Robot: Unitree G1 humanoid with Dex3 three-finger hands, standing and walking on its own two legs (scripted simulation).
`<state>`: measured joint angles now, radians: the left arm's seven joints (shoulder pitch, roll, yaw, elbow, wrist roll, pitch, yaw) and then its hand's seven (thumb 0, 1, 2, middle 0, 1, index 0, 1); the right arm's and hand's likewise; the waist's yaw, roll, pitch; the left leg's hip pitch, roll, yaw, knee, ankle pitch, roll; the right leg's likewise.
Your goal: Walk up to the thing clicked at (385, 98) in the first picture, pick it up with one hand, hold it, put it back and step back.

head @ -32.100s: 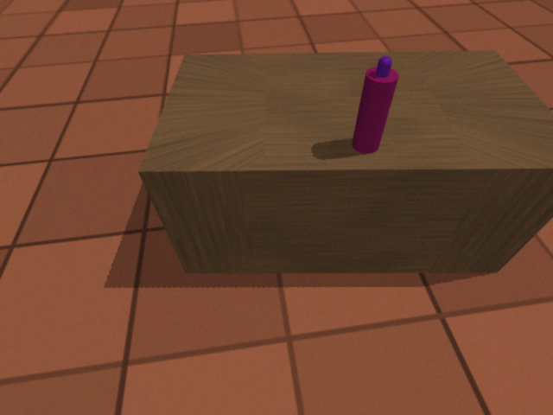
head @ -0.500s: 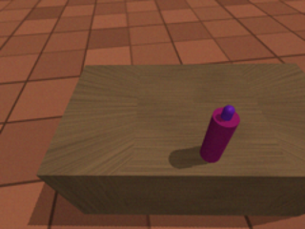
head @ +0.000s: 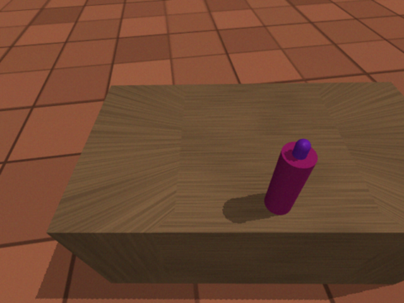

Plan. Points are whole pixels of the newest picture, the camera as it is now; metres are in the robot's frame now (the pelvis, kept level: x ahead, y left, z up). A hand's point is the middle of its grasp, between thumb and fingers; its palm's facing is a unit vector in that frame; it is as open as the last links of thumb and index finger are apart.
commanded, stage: stand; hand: right
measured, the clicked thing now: (289, 177) +0.42 -0.20 -0.05
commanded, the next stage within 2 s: step back in 0.74 s
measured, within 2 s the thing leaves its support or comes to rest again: neither
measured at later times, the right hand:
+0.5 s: hand out of the picture +0.08 -0.25 -0.16, palm faces -0.03 +0.94 -0.34, open 7.4 cm
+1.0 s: hand out of the picture +0.06 -0.27 -0.17, palm faces -0.01 +0.92 -0.39, open 7.4 cm
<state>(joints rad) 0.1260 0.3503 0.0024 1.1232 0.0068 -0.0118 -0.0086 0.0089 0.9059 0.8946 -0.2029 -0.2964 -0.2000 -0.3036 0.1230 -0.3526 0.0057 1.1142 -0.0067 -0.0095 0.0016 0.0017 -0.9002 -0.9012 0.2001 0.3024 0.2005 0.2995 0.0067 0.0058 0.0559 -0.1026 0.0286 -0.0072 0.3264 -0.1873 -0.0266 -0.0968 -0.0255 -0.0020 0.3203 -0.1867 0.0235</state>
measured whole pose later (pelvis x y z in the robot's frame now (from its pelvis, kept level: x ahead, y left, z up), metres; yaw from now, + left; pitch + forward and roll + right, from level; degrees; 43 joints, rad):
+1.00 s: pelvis -0.04 +0.00 -0.02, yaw +0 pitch -2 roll +0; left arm 0.07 0.40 0.05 0.98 0.00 0.04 0.00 0.01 0.91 0.89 -0.20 -0.30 -0.20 -0.30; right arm 0.08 -0.41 -0.05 0.99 0.01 0.04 0.01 0.00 -0.90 -0.90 0.20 0.30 0.20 0.30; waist 0.00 0.01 0.16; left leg -0.32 0.02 -0.02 0.63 -0.28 0.02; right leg -0.31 -0.03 0.00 0.61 -0.27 0.01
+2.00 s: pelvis -0.28 +0.02 -0.02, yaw -1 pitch -2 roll -1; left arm 0.13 0.40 0.08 0.83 0.00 0.07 0.01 0.01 0.91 0.89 -0.20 -0.30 -0.20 -0.30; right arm 0.16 -0.37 -0.03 0.86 -0.03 0.02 0.00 0.00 -0.90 -0.90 0.20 0.30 0.20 0.30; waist 0.01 -0.03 0.17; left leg -0.31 -0.02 -0.03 0.62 -0.27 0.03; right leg -0.48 0.11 0.14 1.13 -0.52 -0.02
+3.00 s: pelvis -0.61 -0.02 -0.03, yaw -3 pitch -2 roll +0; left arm 0.20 0.36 0.05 0.92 0.04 0.02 0.00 0.01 0.90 0.89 -0.20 -0.30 -0.20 -0.30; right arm 0.09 -0.40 -0.05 0.86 -0.01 0.07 -0.01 0.00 -0.90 -0.90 0.20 0.30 0.20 0.30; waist 0.05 0.05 0.14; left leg -0.51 -0.05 -0.14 0.98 -0.46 0.00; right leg -0.26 0.03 0.03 0.66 -0.37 -0.03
